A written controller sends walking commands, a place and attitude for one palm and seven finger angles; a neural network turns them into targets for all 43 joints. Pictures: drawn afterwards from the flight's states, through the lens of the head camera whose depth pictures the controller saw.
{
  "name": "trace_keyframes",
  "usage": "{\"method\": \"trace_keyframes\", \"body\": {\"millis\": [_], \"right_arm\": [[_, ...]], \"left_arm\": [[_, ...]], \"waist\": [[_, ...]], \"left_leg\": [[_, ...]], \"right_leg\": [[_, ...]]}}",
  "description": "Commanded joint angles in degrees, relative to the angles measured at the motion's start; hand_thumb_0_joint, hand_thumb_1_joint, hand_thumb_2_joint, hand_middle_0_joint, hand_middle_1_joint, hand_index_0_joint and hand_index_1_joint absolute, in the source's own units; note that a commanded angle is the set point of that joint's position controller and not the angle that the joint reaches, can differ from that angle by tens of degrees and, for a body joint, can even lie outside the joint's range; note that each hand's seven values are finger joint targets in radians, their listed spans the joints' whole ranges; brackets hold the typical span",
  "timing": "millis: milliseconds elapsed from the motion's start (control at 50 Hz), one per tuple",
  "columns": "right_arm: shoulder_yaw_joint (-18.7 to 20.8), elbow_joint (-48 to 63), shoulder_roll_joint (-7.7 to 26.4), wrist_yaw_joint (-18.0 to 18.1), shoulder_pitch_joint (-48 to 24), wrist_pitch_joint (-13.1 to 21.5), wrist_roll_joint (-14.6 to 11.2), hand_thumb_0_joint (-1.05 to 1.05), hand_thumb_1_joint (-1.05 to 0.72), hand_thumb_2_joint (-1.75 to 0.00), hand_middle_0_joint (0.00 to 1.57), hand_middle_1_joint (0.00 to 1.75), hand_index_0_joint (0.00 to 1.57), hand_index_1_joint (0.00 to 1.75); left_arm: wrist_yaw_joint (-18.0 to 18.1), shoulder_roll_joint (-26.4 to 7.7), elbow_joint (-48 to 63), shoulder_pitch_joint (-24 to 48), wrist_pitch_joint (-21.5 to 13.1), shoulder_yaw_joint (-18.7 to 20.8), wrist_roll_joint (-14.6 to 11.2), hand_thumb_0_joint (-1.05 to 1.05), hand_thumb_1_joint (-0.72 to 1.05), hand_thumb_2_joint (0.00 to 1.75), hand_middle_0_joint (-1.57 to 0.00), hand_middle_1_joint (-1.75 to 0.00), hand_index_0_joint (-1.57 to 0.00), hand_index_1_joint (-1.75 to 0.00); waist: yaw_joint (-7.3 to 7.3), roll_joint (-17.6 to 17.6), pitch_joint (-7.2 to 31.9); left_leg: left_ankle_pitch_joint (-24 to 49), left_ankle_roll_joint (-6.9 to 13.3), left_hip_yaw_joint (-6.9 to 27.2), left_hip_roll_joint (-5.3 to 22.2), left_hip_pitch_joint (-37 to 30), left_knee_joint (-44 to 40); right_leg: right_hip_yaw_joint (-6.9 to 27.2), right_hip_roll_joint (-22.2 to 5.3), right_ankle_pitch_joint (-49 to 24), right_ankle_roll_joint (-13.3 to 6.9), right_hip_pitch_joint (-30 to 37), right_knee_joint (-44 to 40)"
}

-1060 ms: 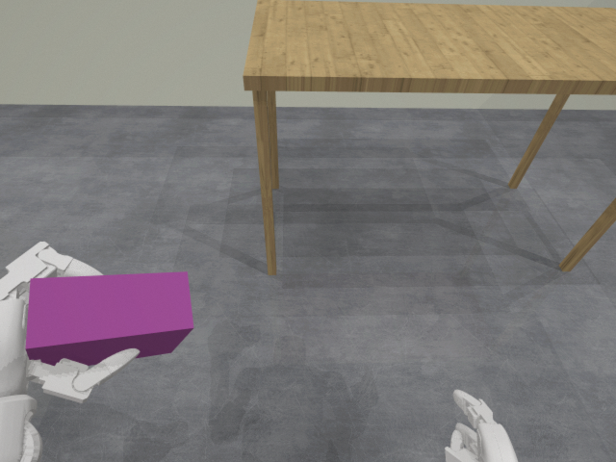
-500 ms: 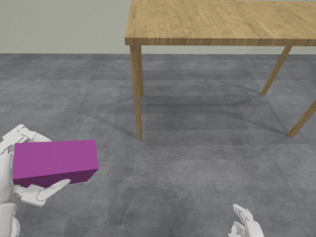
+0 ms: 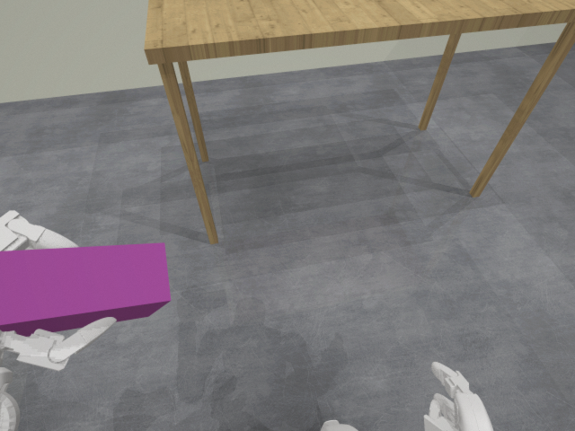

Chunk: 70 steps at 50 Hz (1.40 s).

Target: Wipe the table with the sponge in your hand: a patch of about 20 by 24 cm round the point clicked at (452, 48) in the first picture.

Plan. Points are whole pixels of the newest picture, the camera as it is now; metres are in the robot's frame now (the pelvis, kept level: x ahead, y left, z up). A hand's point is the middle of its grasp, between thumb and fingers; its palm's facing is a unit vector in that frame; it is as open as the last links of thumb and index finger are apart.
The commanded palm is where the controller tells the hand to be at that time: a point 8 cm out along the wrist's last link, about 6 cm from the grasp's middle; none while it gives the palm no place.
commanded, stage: walk to a spot facing it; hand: left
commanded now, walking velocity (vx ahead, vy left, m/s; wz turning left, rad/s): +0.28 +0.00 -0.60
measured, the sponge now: (113, 287) +0.23 +0.20 +0.15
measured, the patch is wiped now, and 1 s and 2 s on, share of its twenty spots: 0.00 0.00 0.00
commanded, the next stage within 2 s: turn to face it in 1.58 s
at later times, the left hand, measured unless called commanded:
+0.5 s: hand (225, 186) +0.33 +0.10 +0.20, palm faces +0.10 -0.85 -0.51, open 10.1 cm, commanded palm +0.30 +0.16 +0.20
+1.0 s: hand (336, 119) +0.49 -0.03 +0.19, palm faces -0.03 -0.85 -0.52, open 10.1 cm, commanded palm +0.45 +0.04 +0.20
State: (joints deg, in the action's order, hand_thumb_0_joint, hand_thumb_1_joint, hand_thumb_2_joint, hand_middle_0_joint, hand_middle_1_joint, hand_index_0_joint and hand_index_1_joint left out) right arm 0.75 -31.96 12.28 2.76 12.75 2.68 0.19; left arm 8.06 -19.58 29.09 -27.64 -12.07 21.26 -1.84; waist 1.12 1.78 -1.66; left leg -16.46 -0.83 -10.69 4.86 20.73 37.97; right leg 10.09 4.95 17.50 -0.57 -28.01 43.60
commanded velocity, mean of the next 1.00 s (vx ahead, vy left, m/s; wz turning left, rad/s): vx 0.35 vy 0.00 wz -0.33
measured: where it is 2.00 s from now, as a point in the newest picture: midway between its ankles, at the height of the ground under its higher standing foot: (390, 376)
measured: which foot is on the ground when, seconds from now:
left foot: down 0.00-0.20, up 0.22-0.62, down 0.64-1.00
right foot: down 0.00-0.66, up 0.68-0.96, down 0.98-1.00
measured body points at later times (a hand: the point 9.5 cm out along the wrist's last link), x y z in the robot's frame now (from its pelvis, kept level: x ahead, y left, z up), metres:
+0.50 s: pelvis +0.06 -0.06 +0.02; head +0.08 -0.08 +0.47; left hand +0.32 +0.14 +0.23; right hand +0.13 -0.35 -0.07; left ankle +0.16 +0.08 -0.66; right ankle +0.04 -0.12 -0.72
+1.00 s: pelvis +0.18 -0.13 +0.00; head +0.20 -0.16 +0.45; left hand +0.49 +0.02 +0.21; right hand +0.22 -0.36 -0.11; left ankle +0.20 +0.05 -0.71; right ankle +0.18 -0.24 -0.72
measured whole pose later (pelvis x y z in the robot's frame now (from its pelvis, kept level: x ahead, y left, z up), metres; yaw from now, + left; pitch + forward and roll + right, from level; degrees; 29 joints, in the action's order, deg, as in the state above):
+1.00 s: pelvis +0.18 -0.13 +0.00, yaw -28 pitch +0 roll +0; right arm -2.6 -33.6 6.8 2.2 14.9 4.5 0.0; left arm 8.2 -24.0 28.5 -25.8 -12.1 22.0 0.0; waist -0.2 -2.6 -4.0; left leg -23.5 -3.2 -12.0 14.1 12.3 40.4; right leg -10.4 -3.4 13.2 -1.3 -21.3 35.5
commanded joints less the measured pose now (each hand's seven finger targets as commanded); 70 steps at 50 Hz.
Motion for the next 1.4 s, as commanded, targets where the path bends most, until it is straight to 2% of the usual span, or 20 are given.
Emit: {"method": "trace_keyframes", "body": {"millis": [0,140,160,180,220,320,580,640,680,800,920,940,980,1040,1140,1260,1300,1320,1340,1380], "right_arm": [[2.46,7.3,6.13,0.96,-3.5,4.3,-0.28,0.0,-0.9,-0.9,0.2,0.3,0.2,0.3],[1.99,6.87,7.0,0.0,-3.45,5.75,-0.22,0.0,-0.9,-0.9,0.2,0.3,0.2,0.3],[2.11,6.9,6.29,-0.25,-3.1,5.78,-0.67,0.0,-0.9,-0.9,0.2,0.3,0.2,0.3],[1.81,8.81,4.67,-0.18,-6.57,5.96,-0.82,0.0,-0.9,-0.9,0.2,0.3,0.2,0.3],[2.48,7.43,5.98,-1.22,-6.23,5.04,-0.19,0.0,-0.9,-0.9,0.2,0.3,0.2,0.3],[1.51,5.81,4.79,-1.67,-6.45,1.31,0.07,0.0,-0.9,-0.9,0.2,0.3,0.2,0.3],[1.65,8.36,6.47,0.88,-3.88,2.6,-0.55,0.0,-0.9,-0.9,0.2,0.3,0.2,0.3],[1.94,8.45,7.48,1.52,-3.5,2.95,-0.41,0.0,-0.9,-0.9,0.2,0.3,0.2,0.3],[0.86,7.46,5.61,1.29,-4.27,3.92,0.72,0.0,-0.9,-0.9,0.2,0.3,0.2,0.3],[1.05,5.98,5.87,0.79,-3.52,5.14,0.52,0.0,-0.9,-0.9,0.2,0.3,0.2,0.3],[1.44,6.25,5.15,1.04,-4.2,4.47,-0.18,0.0,-0.9,-0.9,0.2,0.3,0.2,0.3],[1.43,6.31,4.46,0.81,-4.44,4.23,-0.54,0.0,-0.9,-0.9,0.2,0.3,0.2,0.3],[0.92,7.8,3.26,0.11,-7.28,4.06,-0.66,0.0,-0.9,-0.9,0.2,0.3,0.2,0.3],[1.43,5.45,4.24,-0.89,-7.64,2.34,-0.98,0.0,-0.9,-0.9,0.2,0.3,0.2,0.3],[1.57,5.63,4.23,-0.34,-7.01,0.7,-0.32,0.0,-0.9,-0.9,0.2,0.3,0.2,0.3],[2.87,7.01,4.77,1.24,-4.18,1.93,-0.12,0.0,-0.9,-0.9,0.2,0.3,0.2,0.3],[3.99,7.32,6.93,1.92,-3.02,2.31,-0.3,0.0,-0.9,-0.9,0.2,0.3,0.2,0.3],[4.02,7.46,7.92,1.59,-4.07,2.39,-0.43,0.0,-0.9,-0.9,0.2,0.3,0.2,0.3],[2.71,7.33,6.85,0.89,-4.59,2.87,-0.27,0.0,-0.9,-0.9,0.2,0.3,0.2,0.3],[2.91,6.51,5.75,0.76,-5.68,3.36,-0.47,0.0,-0.9,-0.9,0.2,0.3,0.2,0.3]], "left_arm": [[0.92,-8.68,9.08,5.01,-4.88,5.59,0.66,0.0,0.1,1.3,-1.2,-1.6,-1.2,-1.6],[0.33,-8.45,4.71,12.86,-4.37,1.64,1.85,0.0,0.1,1.3,-1.2,-1.6,-1.2,-1.6],[0.61,-10.05,3.9,12.7,-4.11,3.11,1.97,0.0,0.1,1.3,-1.2,-1.6,-1.2,-1.6],[1.32,-13.25,3.7,11.09,-4.06,6.42,1.43,0.0,0.1,1.3,-1.2,-1.6,-1.2,-1.6],[1.81,-15.74,9.11,9.25,-4.81,9.11,0.77,0.0,0.1,1.3,-1.2,-1.6,-1.2,-1.6],[1.12,-14.43,12.89,0.67,-7.1,10.91,0.12,0.0,0.1,1.3,-1.2,-1.6,-1.2,-1.6],[1.65,-10.62,9.76,7.03,-4.18,3.44,0.63,0.0,0.1,1.3,-1.2,-1.6,-1.2,-1.6],[1.69,-11.4,14.05,9.61,-5.39,4.59,0.65,0.0,0.1,1.3,-1.2,-1.6,-1.2,-1.6],[1.17,-13.22,12.7,9.59,-5.31,5.19,1.3,0.0,0.1,1.3,-1.2,-1.6,-1.2,-1.6],[1.4,-9.65,13.03,6.4,-3.55,3.96,1.98,0.0,0.1,1.3,-1.2,-1.6,-1.2,-1.6],[1.35,-10.79,8.28,4.59,-2.76,6.22,1.06,0.0,0.1,1.3,-1.2,-1.6,-1.2,-1.6],[1.33,-11.4,9.05,5.12,-2.54,6.26,1.12,0.0,0.1,1.3,-1.2,-1.6,-1.2,-1.6],[2.18,-16.56,10.34,5.17,-2.79,11.85,0.62,0.0,0.1,1.3,-1.2,-1.6,-1.2,-1.6],[1.49,-14.9,15.83,1.2,-3.69,10.93,0.08,0.0,0.1,1.3,-1.2,-1.6,-1.2,-1.6],[2.5,-13.65,17.53,-0.97,-4.8,11.52,0.43,0.0,0.1,1.3,-1.2,-1.6,-1.2,-1.6],[3.38,-11.41,14.05,1.76,-4.17,8.4,0.3,0.0,0.1,1.3,-1.2,-1.6,-1.2,-1.6],[3.2,-10.89,14.97,5.9,-5.06,6.98,0.68,0.0,0.1,1.3,-1.2,-1.6,-1.2,-1.6],[2.96,-9.61,14.82,7.43,-5.38,5.39,0.24,0.0,0.1,1.3,-1.2,-1.6,-1.2,-1.6],[2.45,-11.44,10.51,8.85,-5.68,5.65,0.71,0.0,0.1,1.3,-1.2,-1.6,-1.2,-1.6],[1.6,-12.56,13.04,9.99,-5.45,6.66,0.74,0.0,0.1,1.3,-1.2,-1.6,-1.2,-1.6]], "waist": [[-1.01,-14.5,6.56],[0.48,-7.92,2.81],[0.93,2.79,3.77],[2.24,20.87,4.16],[0.34,7.08,6.49],[-1.08,1.8,10.21],[-1.0,1.5,6.28],[-1.69,-19.7,8.11],[-2.11,-18.18,2.35],[-1.21,-16.04,1.86],[-0.72,-10.64,7.07],[-0.14,-4.69,8.97],[0.99,15.26,11.33],[-0.51,4.59,9.8],[-1.6,5.18,8.5],[-1.55,3.25,8.11],[-3.02,-11.12,10.36],[-2.72,-23.05,9.98],[-2.74,-19.64,7.23],[-2.23,-15.87,3.49]], "left_leg": [[-15.54,11.96,21.44,24.03,-9.89,-22.75],[-6.77,3.29,-0.27,14.38,0.8,-1.0],[-6.53,1.54,-2.79,8.61,6.05,15.16],[-20.74,-1.29,-0.79,0.07,22.51,33.28],[-14.95,-2.81,11.95,2.39,24.95,41.0],[-4.94,-3.57,11.1,3.4,21.55,31.98],[1.17,1.12,2.98,0.87,-10.21,-12.16],[-1.67,11.04,29.26,20.28,-29.7,-22.16],[-14.09,13.52,33.04,23.93,-17.28,-27.4],[0.06,7.74,6.18,16.65,-8.47,-24.37],[8.07,4.82,-2.33,12.21,-8.96,-6.04],[9.15,3.98,-2.88,9.73,-3.05,6.36],[-16.64,0.79,2.27,-0.14,21.56,34.61],[-10.16,-0.77,11.78,4.44,24.75,40.59],[-4.65,-0.77,7.23,5.55,12.76,15.6],[7.2,0.57,-2.6,-1.17,-7.29,-7.97],[4.62,4.79,9.71,5.27,-20.26,-13.81],[8.74,10.4,30.61,18.27,-25.01,-18.25],[-4.12,13.31,37.45,22.18,-16.43,-23.71],[-14.21,15.0,35.09,21.75,-11.77,-24.59]], "right_leg": [[-8.88,-6.64,11.15,2.1,-9.27,20.55],[-19.72,-4.24,4.65,1.27,15.01,-7.79],[-7.49,-8.66,1.86,-3.09,19.3,-15.83],[21.36,-21.42,-10.52,-10.69,25.25,-22.79],[32.61,-25.84,-0.72,-15.23,24.82,-26.65],[8.74,-18.71,-20.59,-11.86,26.41,-22.51],[5.34,-11.95,-0.93,-7.48,12.46,-19.98],[-9.23,-2.57,13.9,-0.64,-8.83,9.36],[-7.82,-7.58,12.05,-0.29,-10.95,22.74],[-16.91,-10.21,2.79,1.18,-0.65,7.85],[-24.98,-4.15,-2.69,0.7,17.68,-12.83],[-19.2,-6.74,-2.41,-1.34,25.22,-16.05],[19.5,-27.04,-15.52,-12.94,36.57,-23.71],[12.34,-28.46,-12.27,-13.33,33.41,-23.42],[-7.77,-23.39,-21.85,-9.62,22.72,-22.28],[-12.72,-18.02,-14.81,-5.32,18.48,-14.74],[-16.12,-12.92,-9.12,-1.42,8.43,3.95],[-16.98,-6.71,14.89,1.04,-2.99,18.16],[-12.25,-7.07,18.29,0.34,-4.53,25.65],[-9.23,-10.86,13.9,1.02,-9.42,27.83]]}}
